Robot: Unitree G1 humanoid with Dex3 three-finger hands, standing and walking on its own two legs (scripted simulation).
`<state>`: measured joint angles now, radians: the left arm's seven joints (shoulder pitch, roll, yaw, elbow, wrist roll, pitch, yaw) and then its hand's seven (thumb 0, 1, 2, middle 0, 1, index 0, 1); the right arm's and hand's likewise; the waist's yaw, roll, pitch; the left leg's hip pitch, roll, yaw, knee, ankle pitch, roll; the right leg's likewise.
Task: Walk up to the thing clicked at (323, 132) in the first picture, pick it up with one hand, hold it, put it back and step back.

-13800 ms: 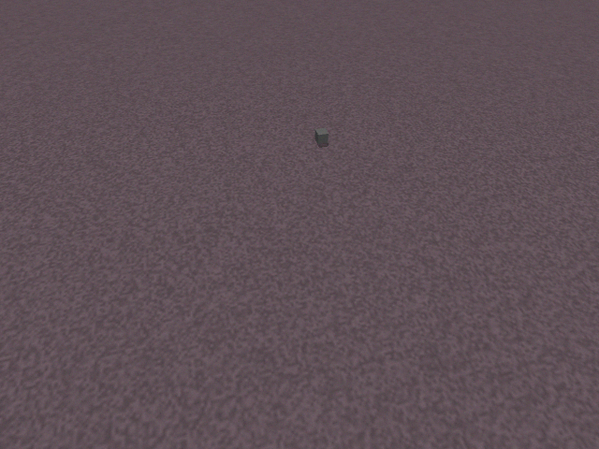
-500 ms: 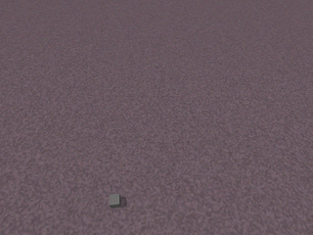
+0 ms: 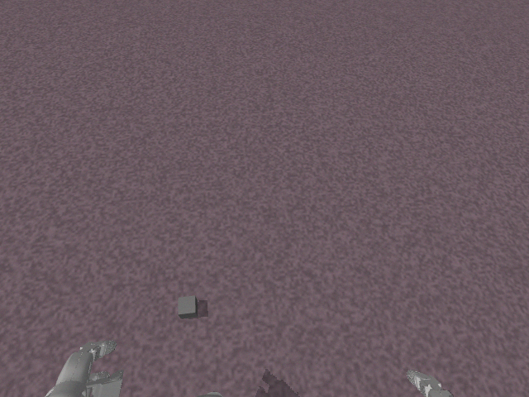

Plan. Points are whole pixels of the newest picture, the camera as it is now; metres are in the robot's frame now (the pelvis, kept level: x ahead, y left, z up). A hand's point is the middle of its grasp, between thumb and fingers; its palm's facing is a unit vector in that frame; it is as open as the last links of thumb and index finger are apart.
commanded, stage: rise first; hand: left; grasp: from above
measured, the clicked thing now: (188, 307) +0.44 +0.25 -0.73
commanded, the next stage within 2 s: none
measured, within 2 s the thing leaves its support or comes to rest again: neither
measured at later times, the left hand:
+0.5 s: hand out of the picture +0.13 +0.27 -0.22, palm faces -0.16 -0.87 -0.46, open 13.9 cm
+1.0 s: hand (136, 355) +0.24 +0.31 -0.42, palm faces -0.47 -0.45 -0.76, open 14.0 cm
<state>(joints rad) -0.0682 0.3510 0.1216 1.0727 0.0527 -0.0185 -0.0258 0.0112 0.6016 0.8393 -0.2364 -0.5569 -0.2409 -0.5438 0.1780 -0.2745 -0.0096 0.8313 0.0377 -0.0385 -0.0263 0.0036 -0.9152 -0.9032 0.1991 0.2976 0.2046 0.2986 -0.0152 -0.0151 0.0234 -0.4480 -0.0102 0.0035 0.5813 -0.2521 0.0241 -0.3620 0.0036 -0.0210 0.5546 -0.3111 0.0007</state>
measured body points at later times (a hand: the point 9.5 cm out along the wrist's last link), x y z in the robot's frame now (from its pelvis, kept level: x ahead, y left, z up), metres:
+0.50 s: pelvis -0.01 -0.01 -0.09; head +0.10 +0.01 +0.35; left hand +0.14 +0.31 -0.19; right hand +0.16 -0.26 -0.18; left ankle +0.02 +0.10 -0.73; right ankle -0.02 -0.12 -0.73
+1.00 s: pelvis -0.06 -0.01 -0.27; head +0.15 +0.01 +0.12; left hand +0.26 +0.33 -0.37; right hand +0.11 -0.28 -0.41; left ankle +0.02 +0.10 -0.73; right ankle -0.02 -0.12 -0.73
